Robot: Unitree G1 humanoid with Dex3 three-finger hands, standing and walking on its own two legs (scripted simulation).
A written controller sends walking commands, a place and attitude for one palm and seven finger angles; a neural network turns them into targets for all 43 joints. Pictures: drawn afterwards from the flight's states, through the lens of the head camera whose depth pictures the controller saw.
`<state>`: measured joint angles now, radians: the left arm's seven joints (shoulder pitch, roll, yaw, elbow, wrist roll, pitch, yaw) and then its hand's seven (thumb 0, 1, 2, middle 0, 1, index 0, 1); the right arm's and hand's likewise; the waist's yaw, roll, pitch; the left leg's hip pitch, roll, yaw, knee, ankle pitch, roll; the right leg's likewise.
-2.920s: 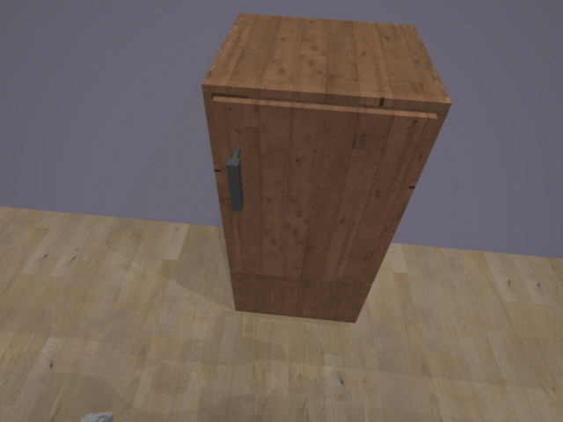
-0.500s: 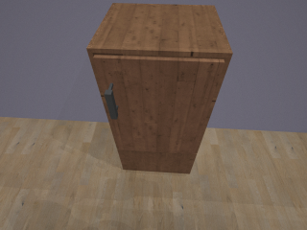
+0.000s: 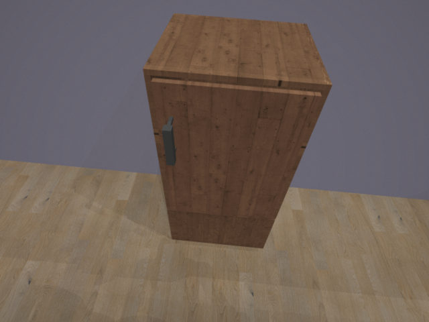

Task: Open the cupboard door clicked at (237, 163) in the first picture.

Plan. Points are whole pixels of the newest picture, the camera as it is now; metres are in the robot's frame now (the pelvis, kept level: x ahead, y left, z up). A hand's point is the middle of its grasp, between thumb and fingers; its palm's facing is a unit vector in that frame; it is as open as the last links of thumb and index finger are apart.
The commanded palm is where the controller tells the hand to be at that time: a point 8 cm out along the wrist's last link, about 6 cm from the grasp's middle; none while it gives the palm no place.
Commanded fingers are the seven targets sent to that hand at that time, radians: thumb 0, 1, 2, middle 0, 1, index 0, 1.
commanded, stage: look again from close up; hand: left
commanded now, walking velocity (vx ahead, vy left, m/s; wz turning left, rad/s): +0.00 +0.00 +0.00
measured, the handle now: (171, 141) +0.58 +0.17 -0.04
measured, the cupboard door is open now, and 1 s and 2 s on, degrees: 0 0 0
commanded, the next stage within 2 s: shuffle to correct the standing spot in 0.52 s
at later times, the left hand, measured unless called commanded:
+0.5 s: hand out of the picture +0.00 +0.19 -0.18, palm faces +0.03 -0.98 -0.19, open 7.3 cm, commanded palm none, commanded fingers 0.00 0.90 0.90 -0.20 -0.30 -0.20 -0.30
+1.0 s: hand out of the picture -0.02 +0.14 -0.19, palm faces +0.07 -0.98 -0.16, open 7.3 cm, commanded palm none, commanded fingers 0.00 0.90 0.90 -0.20 -0.30 -0.20 -0.30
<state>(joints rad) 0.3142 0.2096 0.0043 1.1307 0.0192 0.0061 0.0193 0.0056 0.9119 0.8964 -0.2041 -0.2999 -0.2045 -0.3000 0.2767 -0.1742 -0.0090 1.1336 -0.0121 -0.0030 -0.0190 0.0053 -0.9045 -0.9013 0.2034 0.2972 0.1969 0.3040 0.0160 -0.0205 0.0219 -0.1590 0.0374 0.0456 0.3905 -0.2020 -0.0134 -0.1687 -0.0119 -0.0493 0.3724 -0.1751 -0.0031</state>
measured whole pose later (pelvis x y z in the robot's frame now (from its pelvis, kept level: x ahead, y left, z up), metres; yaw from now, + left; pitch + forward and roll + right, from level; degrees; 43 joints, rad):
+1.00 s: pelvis +0.02 -0.02 -0.01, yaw +1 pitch +0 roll +0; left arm 0.40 0.13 0.01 1.09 0.02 -0.02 0.02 0.00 0.91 0.90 -0.20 -0.30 -0.20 -0.30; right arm 0.35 -0.13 0.00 1.09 -0.02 -0.01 -0.03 0.01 -0.91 -0.90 0.20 0.30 0.20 0.30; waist 0.00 -0.01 -0.01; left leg -0.22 0.05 0.02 0.52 -0.29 -0.04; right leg -0.24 -0.01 -0.07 0.54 -0.29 -0.03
